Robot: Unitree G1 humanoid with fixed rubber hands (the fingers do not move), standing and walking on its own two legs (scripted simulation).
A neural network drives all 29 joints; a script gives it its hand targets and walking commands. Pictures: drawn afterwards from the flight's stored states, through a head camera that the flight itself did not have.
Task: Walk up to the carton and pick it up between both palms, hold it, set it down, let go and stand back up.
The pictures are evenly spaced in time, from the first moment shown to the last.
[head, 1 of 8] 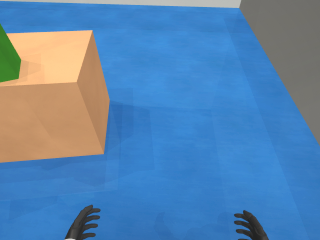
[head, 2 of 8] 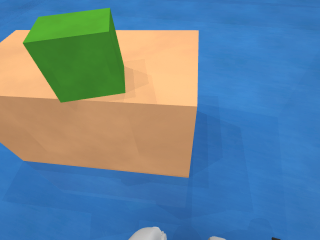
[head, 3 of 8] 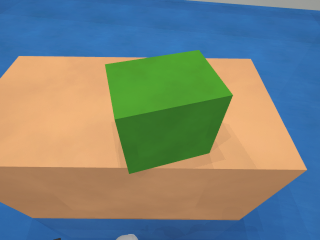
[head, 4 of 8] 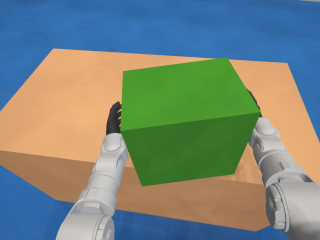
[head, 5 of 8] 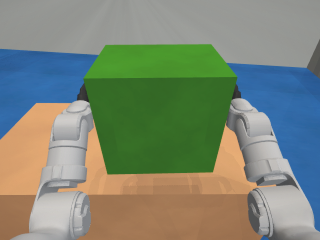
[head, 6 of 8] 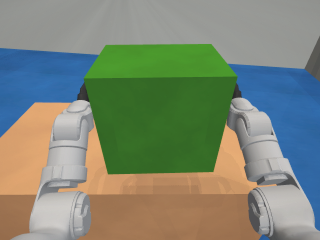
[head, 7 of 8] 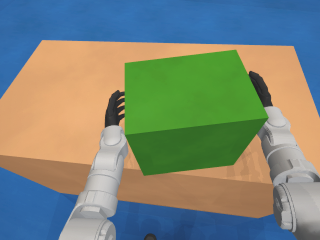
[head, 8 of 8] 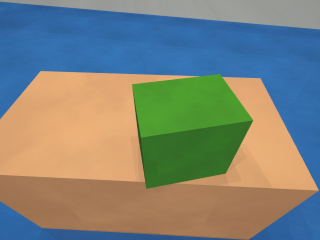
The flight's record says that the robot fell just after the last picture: no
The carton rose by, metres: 0.22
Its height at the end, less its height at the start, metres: +0.00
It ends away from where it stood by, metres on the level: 0.02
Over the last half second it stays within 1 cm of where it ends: yes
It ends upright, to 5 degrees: yes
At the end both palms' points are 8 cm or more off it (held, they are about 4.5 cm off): yes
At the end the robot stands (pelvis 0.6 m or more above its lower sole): yes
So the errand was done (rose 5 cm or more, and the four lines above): yes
